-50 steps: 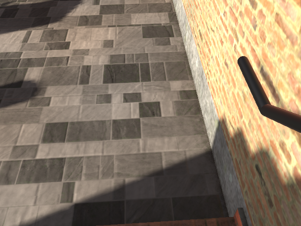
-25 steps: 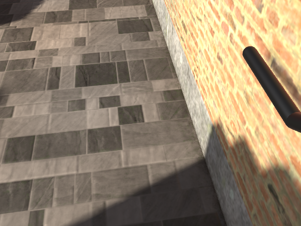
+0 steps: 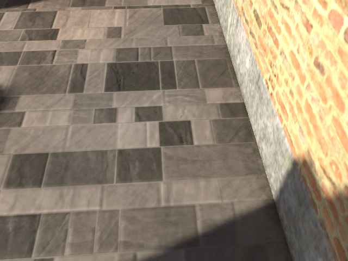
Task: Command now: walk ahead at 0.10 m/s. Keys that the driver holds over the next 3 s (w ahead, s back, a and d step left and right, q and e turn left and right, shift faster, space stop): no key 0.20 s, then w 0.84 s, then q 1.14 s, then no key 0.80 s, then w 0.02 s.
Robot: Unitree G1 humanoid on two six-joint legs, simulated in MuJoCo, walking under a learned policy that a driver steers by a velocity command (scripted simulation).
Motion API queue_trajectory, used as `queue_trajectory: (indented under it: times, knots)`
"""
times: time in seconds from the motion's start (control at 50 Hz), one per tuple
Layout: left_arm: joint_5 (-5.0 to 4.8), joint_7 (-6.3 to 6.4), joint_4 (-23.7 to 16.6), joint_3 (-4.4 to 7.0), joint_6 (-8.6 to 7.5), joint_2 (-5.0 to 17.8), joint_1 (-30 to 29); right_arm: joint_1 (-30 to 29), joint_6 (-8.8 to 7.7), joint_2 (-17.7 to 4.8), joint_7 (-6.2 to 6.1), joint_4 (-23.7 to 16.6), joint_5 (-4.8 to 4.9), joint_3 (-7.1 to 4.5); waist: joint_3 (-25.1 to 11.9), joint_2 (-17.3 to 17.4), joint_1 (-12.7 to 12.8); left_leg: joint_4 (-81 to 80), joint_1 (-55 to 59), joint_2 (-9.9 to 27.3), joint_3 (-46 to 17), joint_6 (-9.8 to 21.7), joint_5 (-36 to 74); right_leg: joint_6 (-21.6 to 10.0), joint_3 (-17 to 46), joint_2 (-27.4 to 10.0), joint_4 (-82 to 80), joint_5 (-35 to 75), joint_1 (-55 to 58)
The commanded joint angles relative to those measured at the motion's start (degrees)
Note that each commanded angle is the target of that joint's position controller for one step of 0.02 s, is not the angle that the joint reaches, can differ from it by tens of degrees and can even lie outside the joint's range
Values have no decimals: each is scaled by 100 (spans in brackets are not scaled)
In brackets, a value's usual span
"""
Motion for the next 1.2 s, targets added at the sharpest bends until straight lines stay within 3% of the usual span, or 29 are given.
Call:
queue_trajectory:
  times: [0.02,0.04,0.08,0.1,0.16,0.24,0.3,0.36,0.42,0.48,0.5,0.52,0.54,0.58,0.62,0.66,0.68,0.78,0.94,0.98,1.0,1.04,1.06,1.08,1.12,1.14,1.16,1.18,1.2]
  knots:
    - [-89,-224,-10,26,-123,220,1373,2437,-46,-662,16,949,-161,-55,-1029,1721,-457,1991,4671,1514,-709,1029,6266,274,697,442,3940,-811,-3479]
    - [-197,-229,-20,15,-172,414,1205,2124,-22,-565,44,892,-21,-1,-1663,1397,-522,2133,4602,1855,-975,1368,5805,416,1035,72,4235,-543,-3732]
    - [-196,-45,-441,-10,-27,341,-20,1418,-33,-475,-2,701,-127,150,-1448,-91,-562,1361,3092,1813,-1062,1596,3834,342,920,-213,3871,506,-3437]
    - [-118,12,-666,-137,186,43,-58,730,62,-754,-25,655,-230,195,-1258,-234,-3,940,1890,2213,-1597,2042,2531,455,788,-463,3623,998,-2865]
    - [-165,136,-759,93,503,503,-549,482,203,-527,-95,418,-377,333,-189,-253,-85,583,47,1418,-1201,1607,561,398,820,-228,2915,2464,-2380]
    - [-55,90,-764,151,421,181,-431,1480,162,-19,-286,813,-197,463,-192,441,-166,856,546,1037,-1214,1413,-1260,349,895,-300,2389,3138,-3059]
    - [15,-97,-1128,147,308,128,-1169,1843,190,169,-448,953,-100,431,265,304,-375,511,807,997,-1802,1387,-4034,316,961,-652,1167,3861,-3948]
    - [94,-237,-1317,197,166,342,-1758,1037,153,-438,-602,639,-14,190,513,511,-468,-150,-600,495,-1039,1074,-4460,403,-26,-536,-3205,4301,-1412]
    - [-106,-361,-1023,195,53,384,-1123,1117,130,-1110,-483,680,48,-131,479,1034,-276,-147,-1269,858,-1344,1398,-5215,221,-172,-441,-2459,3876,-9]
    - [-40,-266,-728,237,18,378,-466,1167,217,-427,-442,550,192,-52,680,-107,-41,771,-1405,555,-1340,1161,-6023,-161,-701,-140,-4167,2006,792]
    - [-33,-236,-444,302,-12,486,515,984,206,-190,-449,477,125,6,529,-568,307,2169,-2229,261,-1037,864,-5674,-522,276,-621,-4526,1739,1734]
    - [-18,-278,-169,441,-114,1052,1537,942,77,335,-394,426,12,143,302,-1744,352,4806,-3393,-477,36,416,-5240,-1109,2526,-1852,-5257,2248,2668]
    - [37,-461,32,505,-248,1389,1891,626,-172,6,-349,35,169,2,399,-2661,332,5183,-4585,-885,-285,431,-5862,-2052,5096,-2530,-6690,883,2889]
    - [-146,-460,-93,504,-476,1299,1049,364,-329,-268,-426,73,288,-93,1070,-1013,26,5418,-4761,-265,-571,257,-4981,-1960,4410,-2511,-6218,1673,2174]
    - [20,-423,-352,374,-470,952,69,771,-126,-407,-435,287,154,-160,831,-471,-489,4701,-3474,87,-497,144,-3487,-1518,2978,-1953,-6073,1863,854]
    - [86,-314,-207,356,-463,878,7,901,-5,-170,-327,331,-96,-87,447,-835,-609,4783,-2641,14,-269,174,-2106,-1185,1976,-1562,-5761,3493,358]
    - [-25,-278,-18,226,-513,489,218,638,-3,-408,-232,174,3,-174,344,-829,-618,4156,-2798,119,-665,182,-1050,-955,1523,-1309,-5298,3409,617]
    - [-116,-36,150,190,-477,715,878,-605,-37,-175,-34,-389,-160,-34,500,-1121,-147,2387,-2020,-183,-203,-25,1143,-956,1017,-1174,-4963,3342,159]
    - [-105,-44,-127,212,-284,815,1288,-2098,-232,-398,268,-1002,102,26,1179,-1119,643,1548,-2650,87,-266,-24,-202,-1067,1515,-1406,-3751,3023,1235]
    - [-95,-2,-238,241,-199,803,995,-1954,-321,-502,335,-929,194,6,1119,-1254,632,726,-2164,208,-137,-29,-258,-902,1270,-1233,-3145,4029,1527]
    - [-28,4,-329,361,-172,1131,597,-1134,-286,-614,257,-645,296,-70,979,-1437,248,460,-1184,409,-294,73,-490,-728,1329,-1266,-2467,4139,1048]
    - [68,-109,-84,331,-404,836,390,1311,-319,-1063,111,249,160,-308,-96,-400,-1070,-172,2245,190,347,360,1010,-353,591,-519,555,4735,-166]
    - [154,-203,-15,365,-532,595,317,2577,-300,-1202,106,840,-17,-284,-485,970,-1508,478,4028,738,-55,718,2731,-40,233,311,3194,467,-1850]
    - [-44,-273,-217,286,-672,476,1092,2305,-346,-1331,51,816,-178,-137,-1070,2048,-769,2307,4991,1309,-634,1006,5196,-34,971,36,3888,-11,-3109]
    - [-185,-359,-916,225,-812,791,198,1879,-179,-1469,8,627,-52,-278,-1907,1523,-965,1472,5376,1732,-2001,2043,1542,124,510,-513,2620,850,-4394]
    - [-30,-241,-924,367,-833,1058,-400,1386,-205,-1000,-41,330,-10,-158,-1565,397,-1011,1027,4126,1441,-1627,1592,1644,-45,393,-787,1615,2085,-3793]
    - [-147,-175,-1093,322,-739,759,-472,756,-187,-1293,-113,243,-61,-177,-1265,198,-444,726,2916,1907,-2706,1994,285,97,447,-836,1285,2514,-3650]
    - [9,-116,-1168,311,-573,715,-669,109,-191,-1258,-189,-11,-59,-136,-505,-591,-148,316,1255,1755,-2644,1909,857,258,413,-1022,247,2973,-2897]
    - [97,-99,-1288,287,-493,591,-714,-18,-184,-1131,-232,-18,-99,-104,-304,-228,-12,363,563,1514,-2281,1825,1124,321,503,-1083,-938,3112,-2409]
Next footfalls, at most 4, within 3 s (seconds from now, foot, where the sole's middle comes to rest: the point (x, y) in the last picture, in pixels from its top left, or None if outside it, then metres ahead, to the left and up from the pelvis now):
0.50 right None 0.15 -0.13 -0.82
1.06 left None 0.52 0.20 -1.00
1.38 right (184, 225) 0.77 0.02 -1.00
1.76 left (131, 250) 0.63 0.26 -1.00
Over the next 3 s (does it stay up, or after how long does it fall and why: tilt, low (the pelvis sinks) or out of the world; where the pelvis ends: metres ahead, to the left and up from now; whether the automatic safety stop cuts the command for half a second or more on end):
stays up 0.64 0.18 -0.23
